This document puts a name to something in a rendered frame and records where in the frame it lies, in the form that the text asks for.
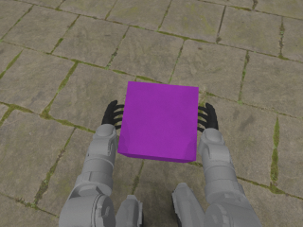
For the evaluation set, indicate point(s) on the left robot hand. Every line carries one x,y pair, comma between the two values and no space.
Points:
110,114

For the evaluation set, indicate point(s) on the right robot thigh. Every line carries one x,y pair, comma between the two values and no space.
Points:
187,206

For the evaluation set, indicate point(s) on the robot left forearm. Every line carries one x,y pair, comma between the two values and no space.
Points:
97,172

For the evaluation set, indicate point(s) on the robot left upper arm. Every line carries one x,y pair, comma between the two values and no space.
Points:
88,211

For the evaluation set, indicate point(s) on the carton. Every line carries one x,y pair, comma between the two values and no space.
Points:
160,122

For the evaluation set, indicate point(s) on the robot right upper arm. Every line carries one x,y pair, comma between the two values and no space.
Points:
223,214

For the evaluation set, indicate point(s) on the robot right forearm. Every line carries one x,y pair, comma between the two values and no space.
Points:
221,183

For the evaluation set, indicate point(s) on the right robot foot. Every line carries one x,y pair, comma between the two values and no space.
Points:
178,220

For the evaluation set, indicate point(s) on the right robot hand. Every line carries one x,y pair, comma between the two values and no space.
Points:
211,118

